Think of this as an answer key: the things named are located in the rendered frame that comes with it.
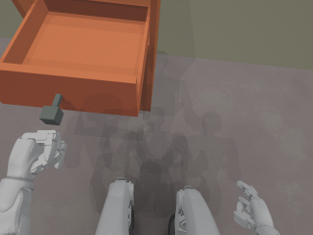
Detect drawer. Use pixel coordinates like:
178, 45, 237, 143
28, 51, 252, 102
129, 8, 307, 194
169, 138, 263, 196
0, 0, 151, 117

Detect right robot shin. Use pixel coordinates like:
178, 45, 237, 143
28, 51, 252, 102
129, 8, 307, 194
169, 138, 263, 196
174, 186, 193, 235

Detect robot left hand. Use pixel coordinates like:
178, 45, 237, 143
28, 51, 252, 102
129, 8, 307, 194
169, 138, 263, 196
7, 130, 67, 182

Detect left robot thigh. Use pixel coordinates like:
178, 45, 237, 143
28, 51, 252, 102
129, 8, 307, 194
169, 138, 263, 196
95, 180, 134, 235

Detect robot left forearm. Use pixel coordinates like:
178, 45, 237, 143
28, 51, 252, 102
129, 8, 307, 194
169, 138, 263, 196
0, 177, 35, 235

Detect robot right hand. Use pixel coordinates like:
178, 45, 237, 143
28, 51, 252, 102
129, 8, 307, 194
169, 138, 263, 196
234, 180, 274, 233

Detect handle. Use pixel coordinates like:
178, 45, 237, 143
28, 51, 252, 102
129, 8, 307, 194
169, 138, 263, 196
39, 93, 64, 125

